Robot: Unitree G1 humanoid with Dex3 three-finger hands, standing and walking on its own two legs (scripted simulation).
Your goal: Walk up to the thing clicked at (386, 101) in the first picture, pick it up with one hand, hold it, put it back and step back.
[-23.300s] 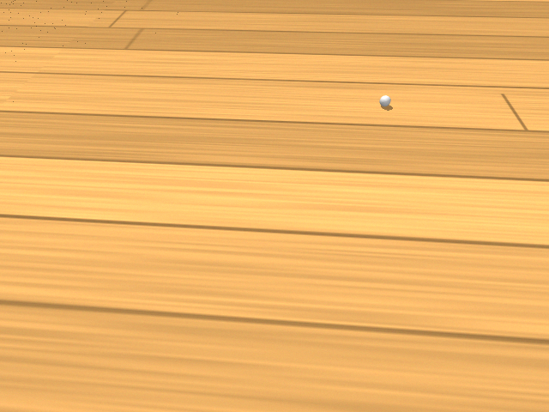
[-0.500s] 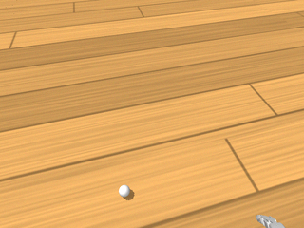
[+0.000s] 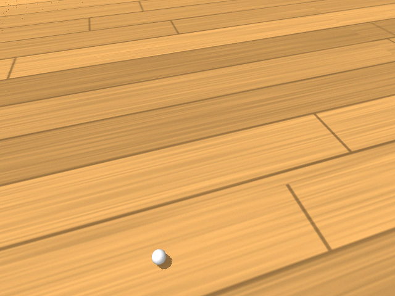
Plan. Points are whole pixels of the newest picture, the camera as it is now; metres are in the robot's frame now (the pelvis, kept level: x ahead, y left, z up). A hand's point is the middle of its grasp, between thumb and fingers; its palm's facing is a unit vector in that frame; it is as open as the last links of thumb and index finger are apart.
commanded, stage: stand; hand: left
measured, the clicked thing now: (158, 256) +0.46 +0.21 -0.75
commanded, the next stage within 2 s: rise first in 1.70 s
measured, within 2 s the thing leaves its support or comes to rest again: neither
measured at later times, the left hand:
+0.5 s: hand out of the picture +0.10 +0.24 -0.15, palm faces -0.03 -0.94 -0.34, open 7.4 cm
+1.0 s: hand out of the picture +0.09 +0.24 -0.16, palm faces -0.03 -0.94 -0.34, open 7.4 cm
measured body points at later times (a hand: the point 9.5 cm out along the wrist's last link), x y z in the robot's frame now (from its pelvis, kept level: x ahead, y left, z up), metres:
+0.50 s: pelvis +0.01 -0.01 +0.00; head +0.02 -0.01 +0.45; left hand +0.10 +0.29 -0.13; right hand +0.09 -0.31 -0.13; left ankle +0.03 +0.13 -0.75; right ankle +0.01 -0.13 -0.75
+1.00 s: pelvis +0.02 -0.01 +0.00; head +0.03 -0.01 +0.45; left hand +0.10 +0.29 -0.13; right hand +0.10 -0.31 -0.13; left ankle +0.03 +0.13 -0.75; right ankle +0.01 -0.13 -0.75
